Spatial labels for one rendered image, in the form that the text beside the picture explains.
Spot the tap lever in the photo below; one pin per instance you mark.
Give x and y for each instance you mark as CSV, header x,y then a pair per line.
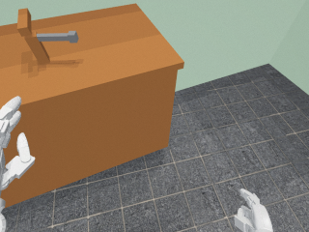
x,y
71,37

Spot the counter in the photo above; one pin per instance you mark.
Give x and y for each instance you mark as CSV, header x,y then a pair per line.
x,y
86,106

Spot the left robot hand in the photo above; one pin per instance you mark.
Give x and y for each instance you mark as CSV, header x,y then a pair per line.
x,y
9,118

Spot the right robot hand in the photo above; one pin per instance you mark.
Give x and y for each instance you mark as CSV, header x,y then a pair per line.
x,y
249,220

